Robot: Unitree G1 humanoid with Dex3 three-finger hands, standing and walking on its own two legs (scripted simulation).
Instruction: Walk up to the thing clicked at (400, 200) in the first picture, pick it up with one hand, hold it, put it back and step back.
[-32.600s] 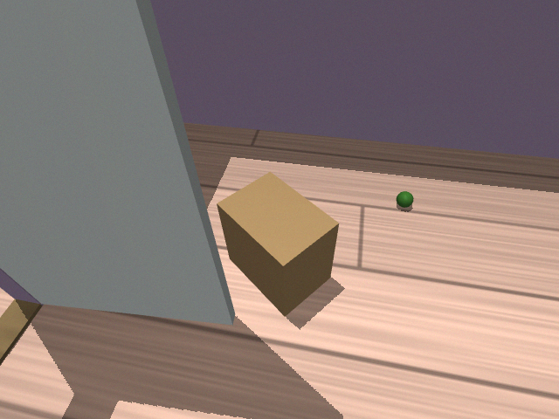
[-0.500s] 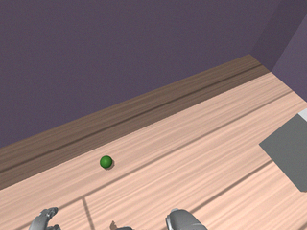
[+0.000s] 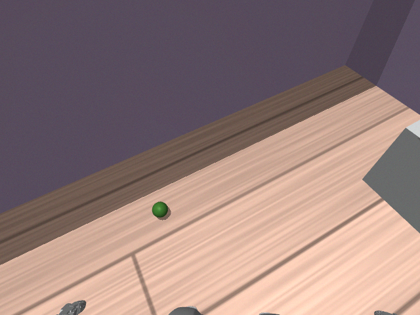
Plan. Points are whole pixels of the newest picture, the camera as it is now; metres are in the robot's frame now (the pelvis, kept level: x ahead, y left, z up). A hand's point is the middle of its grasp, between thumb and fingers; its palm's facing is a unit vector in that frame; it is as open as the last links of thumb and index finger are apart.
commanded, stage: step back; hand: left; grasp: from above
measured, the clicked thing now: (160, 209) +0.66 +0.30 -0.72
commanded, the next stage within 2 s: none
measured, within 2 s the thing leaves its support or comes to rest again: neither
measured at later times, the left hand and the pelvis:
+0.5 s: hand out of the picture -0.07 +0.23 -0.15, palm faces -0.04 -0.91 -0.40, open 7.4 cm; pelvis -0.16 -0.04 -0.01, yaw -1 degrees
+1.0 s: hand out of the picture -0.24 +0.23 -0.15, palm faces +0.04 -0.92 -0.39, open 7.4 cm; pelvis -0.33 -0.05 +0.00, yaw +2 degrees
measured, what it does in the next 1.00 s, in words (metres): walks backwards: left foot, then right foot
